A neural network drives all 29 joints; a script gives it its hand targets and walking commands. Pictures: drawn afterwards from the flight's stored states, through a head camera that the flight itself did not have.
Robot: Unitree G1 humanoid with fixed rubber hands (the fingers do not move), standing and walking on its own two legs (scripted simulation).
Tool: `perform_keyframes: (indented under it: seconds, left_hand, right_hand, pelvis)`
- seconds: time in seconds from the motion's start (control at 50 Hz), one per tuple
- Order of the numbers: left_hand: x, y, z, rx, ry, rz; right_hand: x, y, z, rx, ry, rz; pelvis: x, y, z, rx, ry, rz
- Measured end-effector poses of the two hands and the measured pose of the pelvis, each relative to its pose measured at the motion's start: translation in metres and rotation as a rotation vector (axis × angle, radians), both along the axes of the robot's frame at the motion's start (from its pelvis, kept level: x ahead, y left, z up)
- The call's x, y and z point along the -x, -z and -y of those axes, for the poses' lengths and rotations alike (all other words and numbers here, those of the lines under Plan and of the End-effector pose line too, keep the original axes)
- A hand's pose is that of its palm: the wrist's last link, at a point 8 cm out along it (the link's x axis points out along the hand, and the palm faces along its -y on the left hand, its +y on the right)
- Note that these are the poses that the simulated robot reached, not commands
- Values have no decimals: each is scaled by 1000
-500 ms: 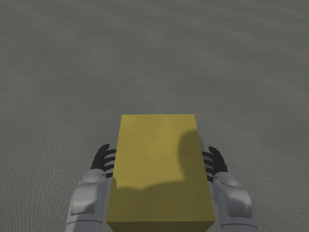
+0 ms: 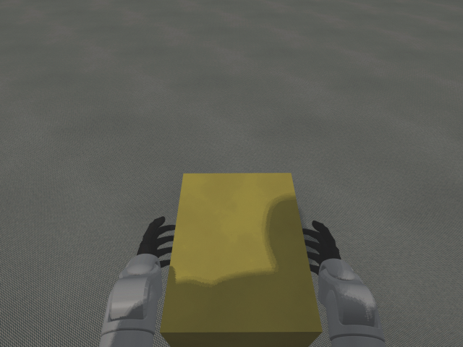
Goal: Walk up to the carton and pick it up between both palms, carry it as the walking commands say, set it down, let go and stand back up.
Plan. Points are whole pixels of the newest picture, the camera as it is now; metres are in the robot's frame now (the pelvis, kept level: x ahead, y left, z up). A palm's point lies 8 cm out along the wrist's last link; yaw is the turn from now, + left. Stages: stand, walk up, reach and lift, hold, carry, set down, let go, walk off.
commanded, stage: carry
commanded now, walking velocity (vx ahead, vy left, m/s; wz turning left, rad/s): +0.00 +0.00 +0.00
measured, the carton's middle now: (237, 266) +0.30 +0.00 -0.04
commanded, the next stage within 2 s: hold in 0.02 s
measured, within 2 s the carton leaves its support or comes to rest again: neither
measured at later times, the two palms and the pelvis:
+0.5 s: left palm (151, 247) +0.28 +0.15 +0.05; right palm (331, 253) +0.28 -0.15 +0.05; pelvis -0.01 +0.00 +0.01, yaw -1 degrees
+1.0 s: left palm (161, 257) +0.31 +0.15 -0.02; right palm (318, 263) +0.30 -0.15 -0.02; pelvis -0.01 +0.00 -0.01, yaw -2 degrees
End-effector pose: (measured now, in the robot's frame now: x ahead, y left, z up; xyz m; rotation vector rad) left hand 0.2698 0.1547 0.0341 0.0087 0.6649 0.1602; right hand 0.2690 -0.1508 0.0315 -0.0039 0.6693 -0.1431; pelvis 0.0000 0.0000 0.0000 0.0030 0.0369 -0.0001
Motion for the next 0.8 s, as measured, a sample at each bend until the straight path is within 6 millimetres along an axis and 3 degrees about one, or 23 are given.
perform_keyframes:
  seconds: [0.22,0.36,0.46,0.6,0.8]
  left_hand:
    - [12,-7,-9,-4,-21,-4]
    - [3,-18,-11,-10,-25,5]
    - [-10,-19,1,-21,28,-4]
    - [-22,-7,6,-8,44,-36]
    - [-27,24,0,-6,22,-64]
  right_hand:
    - [1,-6,-10,37,-66,-4]
    - [-11,-19,-12,45,-72,5]
    - [-12,-22,-1,41,-24,-5]
    - [-15,-10,4,40,-6,-38]
    - [-28,22,-1,40,-34,-68]
  pelvis:
    - [6,-11,1,-8,43,113]
    - [8,-12,0,-5,29,146]
    - [6,-12,-1,1,15,153]
    - [4,-10,-2,-1,43,143]
    - [3,-5,0,2,31,55]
